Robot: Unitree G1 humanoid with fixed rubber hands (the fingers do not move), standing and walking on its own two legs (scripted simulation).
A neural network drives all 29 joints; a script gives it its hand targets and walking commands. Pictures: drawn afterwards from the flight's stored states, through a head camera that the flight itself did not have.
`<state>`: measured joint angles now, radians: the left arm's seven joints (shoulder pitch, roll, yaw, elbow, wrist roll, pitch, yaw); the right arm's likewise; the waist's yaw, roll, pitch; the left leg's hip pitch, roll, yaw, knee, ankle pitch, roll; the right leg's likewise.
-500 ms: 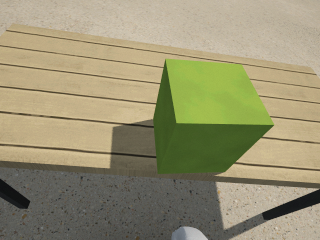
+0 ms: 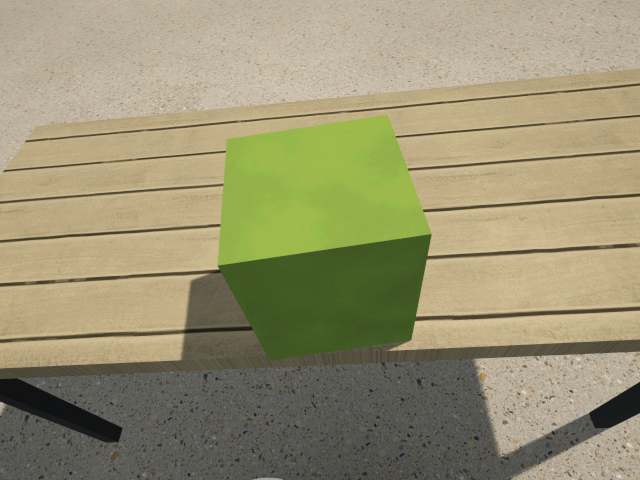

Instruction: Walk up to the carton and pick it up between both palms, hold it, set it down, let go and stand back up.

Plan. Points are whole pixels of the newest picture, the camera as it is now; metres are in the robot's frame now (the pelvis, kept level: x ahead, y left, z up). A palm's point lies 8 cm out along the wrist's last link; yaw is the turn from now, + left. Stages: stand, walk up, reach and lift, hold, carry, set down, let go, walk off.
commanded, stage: walk up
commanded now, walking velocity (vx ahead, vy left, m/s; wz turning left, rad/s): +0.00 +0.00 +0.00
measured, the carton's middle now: (324, 245) +0.39 +0.00 +0.04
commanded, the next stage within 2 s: none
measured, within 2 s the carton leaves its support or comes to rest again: neither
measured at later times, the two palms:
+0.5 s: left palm out of the picture -0.01 +0.20 -0.14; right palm out of the picture -0.02 -0.23 -0.16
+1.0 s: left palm out of the picture -0.08 +0.27 -0.16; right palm out of the picture -0.02 -0.16 -0.15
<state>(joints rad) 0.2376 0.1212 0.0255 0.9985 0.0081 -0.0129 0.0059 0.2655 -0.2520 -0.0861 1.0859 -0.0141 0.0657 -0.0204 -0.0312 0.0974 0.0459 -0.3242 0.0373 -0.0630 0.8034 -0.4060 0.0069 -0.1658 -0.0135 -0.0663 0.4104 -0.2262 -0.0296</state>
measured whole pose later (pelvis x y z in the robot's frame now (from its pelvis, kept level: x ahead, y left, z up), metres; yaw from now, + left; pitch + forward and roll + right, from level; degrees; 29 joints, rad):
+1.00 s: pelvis -0.05 +0.05 -0.01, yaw +3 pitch -1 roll +2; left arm 0.29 0.17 0.04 1.09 0.01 0.03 0.02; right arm 0.25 -0.10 -0.02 1.09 -0.02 -0.01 -0.04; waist 0.02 -0.07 0.03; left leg -0.15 -0.02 0.03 0.43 -0.25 -0.01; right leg -0.19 -0.04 -0.01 0.51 -0.31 0.00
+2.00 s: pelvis -0.05 -0.03 -0.01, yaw +3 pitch -1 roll +0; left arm 0.30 0.10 0.02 1.07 0.03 -0.01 0.03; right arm 0.27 -0.18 -0.06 1.13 -0.01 0.05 -0.05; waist 0.00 0.06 0.03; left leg -0.28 0.06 -0.02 0.71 -0.46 -0.03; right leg -0.22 0.01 -0.02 0.50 -0.27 -0.03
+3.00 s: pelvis -0.08 -0.03 -0.01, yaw +3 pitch -2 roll -1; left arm 0.20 0.13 0.01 0.15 0.06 0.89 -0.07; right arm 0.13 -0.18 0.08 0.48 0.20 0.43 0.00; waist 0.00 -0.02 0.10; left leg -0.25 0.05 0.07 0.58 -0.30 -0.01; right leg -0.26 0.04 -0.03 0.54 -0.25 -0.04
